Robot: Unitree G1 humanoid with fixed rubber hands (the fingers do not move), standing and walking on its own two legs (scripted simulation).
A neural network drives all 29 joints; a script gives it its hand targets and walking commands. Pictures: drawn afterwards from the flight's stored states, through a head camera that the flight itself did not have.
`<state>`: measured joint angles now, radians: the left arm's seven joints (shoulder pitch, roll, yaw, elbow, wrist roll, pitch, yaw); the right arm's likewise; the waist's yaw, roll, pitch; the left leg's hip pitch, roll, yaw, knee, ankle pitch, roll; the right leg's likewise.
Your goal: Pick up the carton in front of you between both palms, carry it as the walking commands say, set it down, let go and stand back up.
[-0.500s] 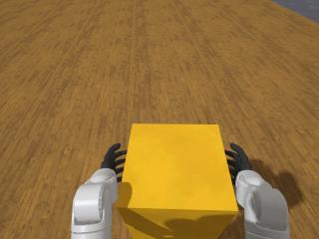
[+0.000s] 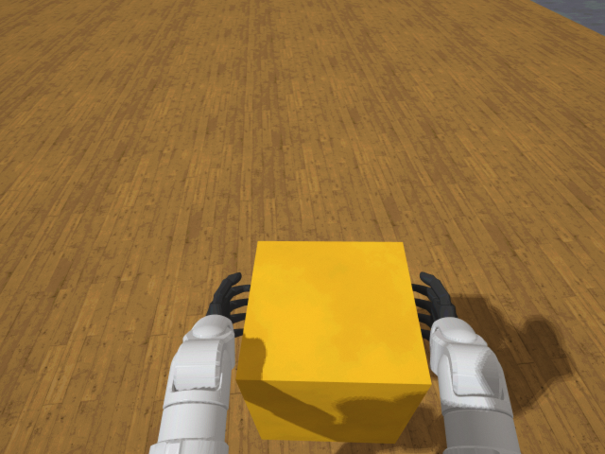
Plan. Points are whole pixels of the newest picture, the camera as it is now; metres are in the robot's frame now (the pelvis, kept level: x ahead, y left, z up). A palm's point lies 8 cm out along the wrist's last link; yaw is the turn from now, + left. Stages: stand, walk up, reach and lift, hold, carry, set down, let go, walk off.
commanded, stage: carry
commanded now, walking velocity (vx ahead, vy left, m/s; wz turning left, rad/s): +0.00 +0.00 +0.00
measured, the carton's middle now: (328, 345) +0.29 +0.00 -0.04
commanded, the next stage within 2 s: hold in 0.30 s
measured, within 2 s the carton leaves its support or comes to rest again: neither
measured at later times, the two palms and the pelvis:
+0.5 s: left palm (226, 328) +0.27 +0.14 +0.04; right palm (456, 338) +0.26 -0.16 +0.04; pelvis -0.01 +0.00 +0.01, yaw -3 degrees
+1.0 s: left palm (218, 323) +0.28 +0.15 +0.05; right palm (451, 344) +0.25 -0.15 +0.05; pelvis -0.05 +0.03 +0.00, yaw -6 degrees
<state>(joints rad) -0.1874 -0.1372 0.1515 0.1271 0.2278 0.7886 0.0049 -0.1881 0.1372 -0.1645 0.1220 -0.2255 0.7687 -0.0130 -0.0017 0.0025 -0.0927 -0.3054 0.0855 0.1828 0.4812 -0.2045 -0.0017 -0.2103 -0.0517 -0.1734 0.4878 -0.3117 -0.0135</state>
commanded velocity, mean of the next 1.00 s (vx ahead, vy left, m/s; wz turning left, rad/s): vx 0.00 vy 0.00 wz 0.00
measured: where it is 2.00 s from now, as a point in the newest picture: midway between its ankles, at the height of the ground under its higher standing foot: outside the picture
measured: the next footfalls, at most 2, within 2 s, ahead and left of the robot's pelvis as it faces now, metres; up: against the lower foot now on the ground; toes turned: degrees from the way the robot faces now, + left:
none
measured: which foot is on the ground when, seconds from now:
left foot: down 0.00-1.00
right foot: down 0.00-1.00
